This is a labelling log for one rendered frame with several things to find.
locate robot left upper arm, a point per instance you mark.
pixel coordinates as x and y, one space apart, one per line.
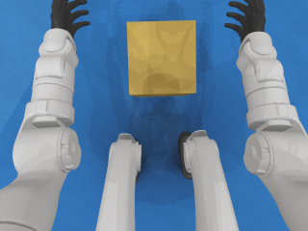
43 157

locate right robot forearm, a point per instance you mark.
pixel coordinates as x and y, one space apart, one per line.
265 89

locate carton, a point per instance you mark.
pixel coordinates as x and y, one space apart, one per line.
161 58

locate left robot forearm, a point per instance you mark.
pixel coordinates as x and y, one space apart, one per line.
53 85

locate robot right foot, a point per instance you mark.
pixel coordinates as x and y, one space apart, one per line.
183 138

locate robot right hand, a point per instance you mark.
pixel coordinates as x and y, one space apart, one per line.
253 20

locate robot left hand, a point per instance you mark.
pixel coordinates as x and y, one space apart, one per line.
62 18

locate robot right upper arm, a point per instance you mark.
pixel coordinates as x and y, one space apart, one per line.
280 160

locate left robot thigh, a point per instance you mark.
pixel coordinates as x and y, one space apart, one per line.
117 208

